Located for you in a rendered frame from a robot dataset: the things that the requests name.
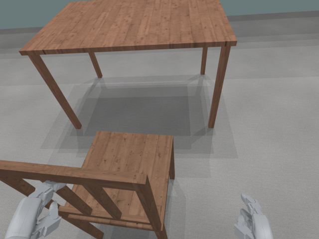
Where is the table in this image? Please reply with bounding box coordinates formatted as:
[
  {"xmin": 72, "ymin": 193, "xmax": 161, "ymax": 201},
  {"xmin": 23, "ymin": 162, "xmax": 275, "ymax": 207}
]
[{"xmin": 19, "ymin": 0, "xmax": 237, "ymax": 129}]

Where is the robot left hand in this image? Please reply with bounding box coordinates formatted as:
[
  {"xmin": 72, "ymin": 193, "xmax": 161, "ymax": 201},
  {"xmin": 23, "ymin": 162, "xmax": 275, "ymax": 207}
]
[{"xmin": 4, "ymin": 180, "xmax": 67, "ymax": 239}]

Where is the robot right hand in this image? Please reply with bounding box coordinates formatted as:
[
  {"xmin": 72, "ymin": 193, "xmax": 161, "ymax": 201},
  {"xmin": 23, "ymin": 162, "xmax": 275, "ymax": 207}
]
[{"xmin": 234, "ymin": 192, "xmax": 273, "ymax": 239}]

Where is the chair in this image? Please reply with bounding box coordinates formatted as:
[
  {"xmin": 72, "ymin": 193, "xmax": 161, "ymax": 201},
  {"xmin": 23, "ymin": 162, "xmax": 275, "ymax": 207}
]
[{"xmin": 0, "ymin": 131, "xmax": 175, "ymax": 239}]

